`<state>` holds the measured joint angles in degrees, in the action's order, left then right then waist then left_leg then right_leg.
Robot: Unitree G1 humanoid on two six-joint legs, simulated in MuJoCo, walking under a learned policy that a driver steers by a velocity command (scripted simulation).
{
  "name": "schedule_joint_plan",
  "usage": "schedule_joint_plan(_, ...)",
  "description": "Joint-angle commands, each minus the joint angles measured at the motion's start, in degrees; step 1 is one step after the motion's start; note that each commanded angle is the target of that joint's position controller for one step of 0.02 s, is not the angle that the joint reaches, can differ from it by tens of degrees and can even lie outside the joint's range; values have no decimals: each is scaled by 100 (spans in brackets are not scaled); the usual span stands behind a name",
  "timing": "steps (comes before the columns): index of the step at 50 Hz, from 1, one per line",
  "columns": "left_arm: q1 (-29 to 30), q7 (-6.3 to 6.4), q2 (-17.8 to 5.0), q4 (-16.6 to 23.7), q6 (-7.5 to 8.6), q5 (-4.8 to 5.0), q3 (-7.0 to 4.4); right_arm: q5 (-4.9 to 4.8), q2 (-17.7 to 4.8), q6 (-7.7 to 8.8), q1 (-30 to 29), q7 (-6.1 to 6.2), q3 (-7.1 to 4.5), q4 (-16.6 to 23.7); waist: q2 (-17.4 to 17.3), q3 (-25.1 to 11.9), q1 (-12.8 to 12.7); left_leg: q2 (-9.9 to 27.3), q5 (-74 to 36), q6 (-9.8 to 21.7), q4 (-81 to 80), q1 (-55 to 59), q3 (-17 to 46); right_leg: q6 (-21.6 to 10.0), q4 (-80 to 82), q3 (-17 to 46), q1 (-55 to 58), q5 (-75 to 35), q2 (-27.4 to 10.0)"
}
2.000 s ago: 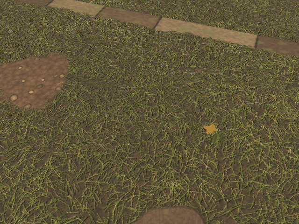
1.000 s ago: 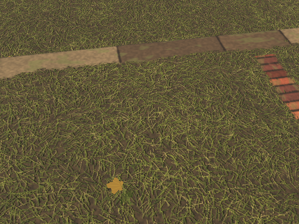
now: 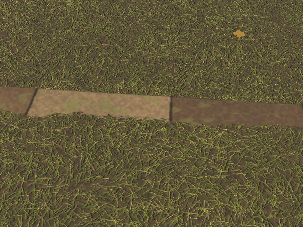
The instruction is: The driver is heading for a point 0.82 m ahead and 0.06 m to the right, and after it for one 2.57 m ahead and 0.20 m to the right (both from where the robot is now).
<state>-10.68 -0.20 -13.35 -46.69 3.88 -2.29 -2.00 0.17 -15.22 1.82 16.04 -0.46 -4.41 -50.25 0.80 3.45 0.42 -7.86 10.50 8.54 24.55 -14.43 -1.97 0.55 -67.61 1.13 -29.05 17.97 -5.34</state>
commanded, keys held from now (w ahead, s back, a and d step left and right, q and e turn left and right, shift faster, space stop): w+q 0.20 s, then w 0.14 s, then w+e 0.66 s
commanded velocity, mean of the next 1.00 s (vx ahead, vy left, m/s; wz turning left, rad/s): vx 0.50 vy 0.00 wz -0.01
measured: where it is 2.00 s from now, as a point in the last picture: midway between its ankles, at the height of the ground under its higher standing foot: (157, 173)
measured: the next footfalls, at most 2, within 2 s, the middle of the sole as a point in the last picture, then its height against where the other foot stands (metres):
right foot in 0.36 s outside the picture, level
left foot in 0.86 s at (129, 193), level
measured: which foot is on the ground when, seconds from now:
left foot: down 0.00-0.36, up 0.38-0.84, down 0.86-1.00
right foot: up 0.00-0.34, down 0.36-0.88, up 0.90-1.00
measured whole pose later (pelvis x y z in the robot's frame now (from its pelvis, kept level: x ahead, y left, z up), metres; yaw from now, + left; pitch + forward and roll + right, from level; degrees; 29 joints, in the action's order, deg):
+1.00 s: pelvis +0.53 +0.03 +0.00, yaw -5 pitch +1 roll +0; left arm -20.1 -1.2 -16.9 -48.5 1.6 -1.3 -4.6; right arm 2.1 -13.9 4.3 9.6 0.6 -1.2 -42.4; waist 2.1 0.8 -2.3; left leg -0.7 11.0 2.3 26.3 -16.6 -3.1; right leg -3.9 -60.9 2.5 -22.0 21.5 2.4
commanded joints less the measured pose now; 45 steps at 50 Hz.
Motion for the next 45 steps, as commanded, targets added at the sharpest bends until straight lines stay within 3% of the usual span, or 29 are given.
schedule_joint_plan(1, -427, -39, -409, 230, -175, -64, -92, -36, -742, 197, 211, 13, -150, 295, -70, -364, -200, 1464, -1943, 817, -1205, 396, 1647, 173, 497, -53, -435, -330, -92)
schedule_joint_plan(7, 945, -79, -474, 713, -198, -14, -63, -28, -798, 164, 920, 24, -161, 238, -393, -138, 316, 1337, -1692, 497, -1187, 950, 1868, 292, 2044, -54, -1146, -1548, 42)
schedule_joint_plan(13, 1683, -144, -488, 1038, -68, 49, 22, 68, -799, 163, 1302, 105, -129, 204, -524, -79, 569, 1501, -2522, 414, -756, 1603, 2060, 78, 3180, -144, -907, -1663, 349)
schedule_joint_plan(16, 928, -111, -676, 854, 12, 57, -47, 75, -906, 216, 986, 146, -120, 233, -606, -205, 152, 1586, -3474, 139, -341, 1404, 2038, -253, 3730, -184, 504, -1247, 582)
schedule_joint_plan(17, 245, -58, -804, 630, 54, 60, -117, 76, -966, 236, 904, 125, -123, 217, -497, -505, -154, 1421, -4078, 41, 377, 1388, 1885, -380, 3961, -281, 1304, -1103, 754)
schedule_joint_plan(18, -574, 12, -972, 411, 115, 27, -189, 74, -928, 268, 860, 89, -102, 205, -296, -978, -545, 1136, -3815, -67, 1443, 1067, 1562, -564, 4125, -131, 2365, -1134, 532)
schedule_joint_plan(19, -1521, 102, -1382, 346, 137, -79, -273, 73, -525, 302, 1006, 71, 12, 370, 338, -1805, -784, 812, -1959, -176, 3132, 298, 1204, -882, 4153, 1447, 3576, -233, -812)
schedule_joint_plan(20, -1507, 65, -1856, 181, 65, -92, -421, -105, -244, 279, 1910, 37, 37, 330, 1813, -2032, -263, -211, 1930, -420, 4658, -1446, 737, -1750, 5030, 4304, 4437, -65, -1873)
schedule_joint_plan(21, -1056, -13, -1279, 238, 1, 109, -334, 132, -635, 242, 1530, 72, 23, 231, 717, -1251, -184, 237, 1651, -329, 4988, -2063, 1026, -1707, 5258, 4433, 3846, 651, -1609)
schedule_joint_plan(22, -564, -53, -898, 326, -8, 173, -252, 177, -659, 250, 898, 20, 22, 354, 223, -592, -116, 546, 1070, -358, 4798, -2116, 871, -1603, 5274, 3383, 3135, 388, -1325)
schedule_joint_plan(23, -406, -82, -708, 302, 5, 139, -199, 201, -602, 269, 505, -8, 53, 466, -9, -375, -90, 736, 779, -404, 4502, -2028, 748, -1490, 5337, 2745, 2702, -434, -1004)
schedule_joint_plan(25, -531, -77, -604, 118, 58, 171, -148, 292, -494, 199, 371, -64, 95, 559, 287, -344, 67, 959, 672, -562, 4013, -1743, 599, -1334, 5415, 2012, 2320, -1633, -525)
schedule_joint_plan(27, -822, -79, -688, -49, 118, 210, -178, 296, -374, 148, 345, -96, 149, 605, 400, -459, 109, 976, 699, -718, 3729, -1650, 458, -1432, 5444, 1771, 2260, -2396, -412)
schedule_joint_plan(30, -1071, -37, -850, -163, 92, 232, -241, 279, -293, 106, -281, -109, 226, 826, 359, -237, 26, 1077, 441, -937, 2999, -1903, 287, -1540, 5716, 1612, 1989, -2084, -321)
schedule_joint_plan(34, -1418, -36, -900, -250, 45, 230, -296, 212, -220, 115, -1303, -119, 326, 1153, 371, -89, -271, 1034, -444, -1078, 1760, -1819, 199, -1361, 5755, 1528, 1902, -1876, -145)
schedule_joint_plan(38, -1669, -26, -990, -267, 8, 174, -348, 126, -287, 170, -1817, -84, 343, 1355, 380, -174, -441, 855, -570, -1074, 1139, -1503, 226, -1258, 5321, 1712, 2151, -2345, -211)
schedule_joint_plan(40, -1540, 4, -1063, -199, -17, 148, -385, 109, -383, 221, -1669, -55, 312, 1366, 425, -227, -302, 784, -309, -986, 791, -1005, 308, -1124, 5029, 1908, 2116, -2414, -266)
schedule_joint_plan(42, -1288, 14, -1136, -113, -27, 164, -419, 119, -521, 300, -913, 12, 237, 1147, 305, -434, 93, 641, -162, -838, 180, 186, 269, -930, 4367, 1960, 1819, -2458, -79)
schedule_joint_plan(43, -1274, -17, -1000, -72, 12, 204, -389, 194, -797, 382, -294, 91, 139, 997, -62, -829, 345, 1036, 9, -654, -50, 1185, 644, -781, 3407, 1704, 1461, -2230, 288)
schedule_joint_plan(44, -1225, -27, -582, 146, 60, 249, -279, 319, -1271, 405, 665, 189, 29, 963, -857, -1683, 710, 2492, 1233, -347, -302, 2363, 2023, -638, 1807, 1040, 835, -837, 673)
schedule_joint_plan(45, -1746, -16, -404, 311, 19, 352, -245, 309, -1647, 287, 554, 198, -78, 942, -1978, -1755, 337, 3402, 2140, 193, -1103, 2839, 4284, -540, 740, 400, -699, 1524, 1316)
Velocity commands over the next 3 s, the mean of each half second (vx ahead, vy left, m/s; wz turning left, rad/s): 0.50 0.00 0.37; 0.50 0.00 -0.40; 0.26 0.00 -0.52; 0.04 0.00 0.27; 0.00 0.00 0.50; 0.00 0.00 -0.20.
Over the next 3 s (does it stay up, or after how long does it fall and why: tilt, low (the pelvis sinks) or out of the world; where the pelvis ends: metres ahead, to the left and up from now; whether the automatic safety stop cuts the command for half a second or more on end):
stays up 0.69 -0.05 0.00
